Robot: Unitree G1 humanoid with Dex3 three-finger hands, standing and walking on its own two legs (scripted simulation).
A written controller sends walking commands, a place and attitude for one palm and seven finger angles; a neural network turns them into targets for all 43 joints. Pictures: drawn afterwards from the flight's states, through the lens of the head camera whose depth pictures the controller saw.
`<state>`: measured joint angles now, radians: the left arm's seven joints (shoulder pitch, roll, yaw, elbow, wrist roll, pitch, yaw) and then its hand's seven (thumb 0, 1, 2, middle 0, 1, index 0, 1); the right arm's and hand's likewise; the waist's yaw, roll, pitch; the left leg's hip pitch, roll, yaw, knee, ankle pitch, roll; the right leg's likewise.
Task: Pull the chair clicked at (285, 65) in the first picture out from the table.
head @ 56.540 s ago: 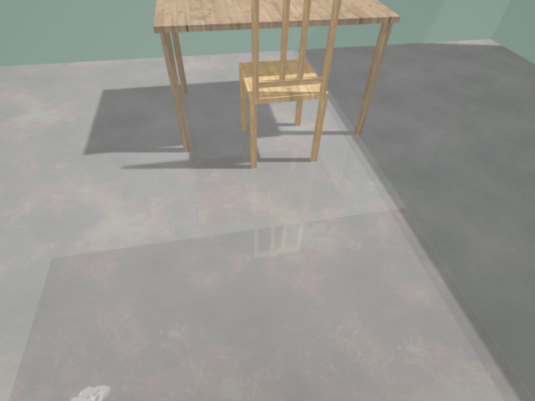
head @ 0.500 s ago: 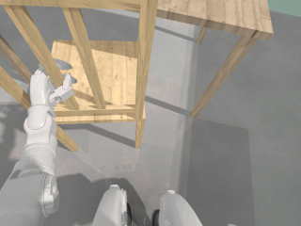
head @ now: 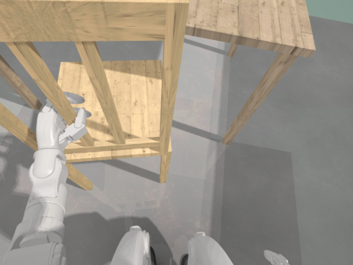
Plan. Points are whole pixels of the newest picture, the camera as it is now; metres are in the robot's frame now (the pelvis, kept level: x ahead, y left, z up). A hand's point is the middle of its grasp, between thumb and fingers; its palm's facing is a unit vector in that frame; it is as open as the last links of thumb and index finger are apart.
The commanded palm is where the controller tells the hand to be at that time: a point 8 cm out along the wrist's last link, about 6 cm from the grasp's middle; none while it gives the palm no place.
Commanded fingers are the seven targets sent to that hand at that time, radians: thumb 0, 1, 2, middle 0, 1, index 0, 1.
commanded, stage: hook a spindle and tug to test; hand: left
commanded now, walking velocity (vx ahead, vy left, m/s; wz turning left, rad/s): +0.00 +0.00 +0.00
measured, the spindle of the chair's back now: (65, 110) +0.44 +0.23 +0.04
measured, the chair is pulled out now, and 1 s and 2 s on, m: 0.13 0.21 0.37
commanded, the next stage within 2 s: step backward, pulling the chair out in 0.04 s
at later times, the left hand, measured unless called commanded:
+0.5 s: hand (84, 131) +0.39 +0.19 +0.03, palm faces +0.24 -0.96 -0.12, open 5.2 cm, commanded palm +0.36 +0.24 +0.02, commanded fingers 0.00 0.90 0.90 -0.50 -1.45 -0.50 -1.45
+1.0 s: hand (101, 166) +0.32 +0.15 +0.03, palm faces +0.03 -0.99 -0.16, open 5.1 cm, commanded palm +0.30 +0.20 +0.03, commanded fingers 0.00 0.90 0.90 -0.50 -1.45 -0.50 -1.45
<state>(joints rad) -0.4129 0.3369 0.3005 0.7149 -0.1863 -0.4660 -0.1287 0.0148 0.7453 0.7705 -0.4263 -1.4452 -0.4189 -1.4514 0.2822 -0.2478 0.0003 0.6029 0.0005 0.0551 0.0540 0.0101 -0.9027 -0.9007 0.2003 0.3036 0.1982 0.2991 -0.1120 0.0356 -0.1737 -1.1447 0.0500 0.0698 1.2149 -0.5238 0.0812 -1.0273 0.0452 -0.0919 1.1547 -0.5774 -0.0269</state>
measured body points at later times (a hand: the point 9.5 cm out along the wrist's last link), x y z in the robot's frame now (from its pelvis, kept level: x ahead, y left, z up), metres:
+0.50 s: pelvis +0.01 +0.00 +0.08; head +0.11 +0.02 +0.52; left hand +0.38 +0.24 +0.04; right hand +0.10 -0.26 -0.04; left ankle +0.02 +0.07 -0.64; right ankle -0.02 -0.12 -0.63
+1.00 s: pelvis -0.05 +0.01 +0.09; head +0.04 +0.02 +0.53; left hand +0.31 +0.20 +0.04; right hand +0.06 -0.27 -0.03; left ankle +0.01 +0.08 -0.64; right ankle -0.03 -0.12 -0.63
